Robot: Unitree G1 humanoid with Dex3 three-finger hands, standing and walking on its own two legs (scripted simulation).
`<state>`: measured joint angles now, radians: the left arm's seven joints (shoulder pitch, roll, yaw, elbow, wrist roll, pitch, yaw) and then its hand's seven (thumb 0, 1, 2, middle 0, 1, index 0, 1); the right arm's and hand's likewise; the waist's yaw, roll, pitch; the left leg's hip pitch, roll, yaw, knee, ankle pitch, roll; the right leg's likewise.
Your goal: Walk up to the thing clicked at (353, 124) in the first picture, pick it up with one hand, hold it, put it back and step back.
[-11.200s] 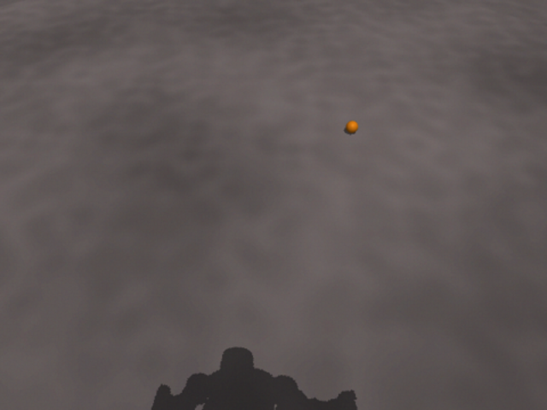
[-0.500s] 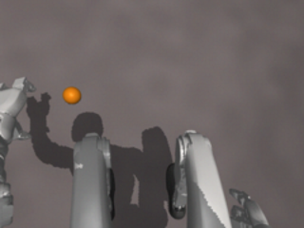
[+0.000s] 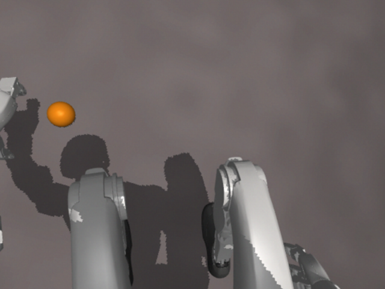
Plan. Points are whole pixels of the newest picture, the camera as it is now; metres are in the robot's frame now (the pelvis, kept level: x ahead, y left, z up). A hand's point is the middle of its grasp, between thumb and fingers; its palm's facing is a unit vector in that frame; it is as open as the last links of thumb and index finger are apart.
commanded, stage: rise first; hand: left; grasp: from above
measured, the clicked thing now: (61, 114) +0.50 +0.30 -0.31
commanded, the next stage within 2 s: approach in 0.52 s
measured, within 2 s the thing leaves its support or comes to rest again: neither
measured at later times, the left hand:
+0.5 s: hand (14, 122) +0.43 +0.35 -0.18, palm faces -0.45 -0.07 -0.89, open 14.2 cm
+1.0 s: hand (51, 96) +0.50 +0.29 -0.19, palm faces -0.37 -0.03 -0.93, open 14.1 cm
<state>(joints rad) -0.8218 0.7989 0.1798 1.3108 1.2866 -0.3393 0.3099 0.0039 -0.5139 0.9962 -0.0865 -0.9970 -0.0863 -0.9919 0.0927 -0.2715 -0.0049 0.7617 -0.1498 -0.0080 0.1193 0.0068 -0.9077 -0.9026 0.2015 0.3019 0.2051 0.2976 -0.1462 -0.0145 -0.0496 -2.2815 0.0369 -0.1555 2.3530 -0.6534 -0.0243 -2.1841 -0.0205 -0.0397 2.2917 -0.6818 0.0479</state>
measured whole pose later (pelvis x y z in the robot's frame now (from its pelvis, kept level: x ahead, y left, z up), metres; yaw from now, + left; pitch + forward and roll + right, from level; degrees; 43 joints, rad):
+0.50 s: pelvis +0.01 +0.00 -0.02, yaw -1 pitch +33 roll -8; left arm -0.88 0.84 0.21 1.40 1.31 -0.33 0.37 0.00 -0.53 1.00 -0.08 -1.02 -0.08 -1.02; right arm 0.09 -0.28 0.03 0.78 -0.20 0.00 0.13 0.01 -0.91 -0.90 0.20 0.30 0.20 0.30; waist -0.18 -0.03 -0.02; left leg -2.33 0.03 -0.18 2.42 -0.68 -0.03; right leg -2.23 -0.01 -0.05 2.35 -0.70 0.05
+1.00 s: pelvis +0.01 +0.00 -0.02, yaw -2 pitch +34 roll -9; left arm -1.04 0.79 0.10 1.47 1.34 -0.23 0.46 0.00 -0.53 0.99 -0.09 -1.06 -0.09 -1.05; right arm 0.10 -0.27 0.06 0.76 -0.19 -0.05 0.14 0.00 -0.92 -0.90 0.20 0.30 0.20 0.30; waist -0.27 -0.03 -0.02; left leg -2.37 0.03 -0.18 2.44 -0.68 -0.03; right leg -2.26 -0.01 -0.05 2.36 -0.70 0.06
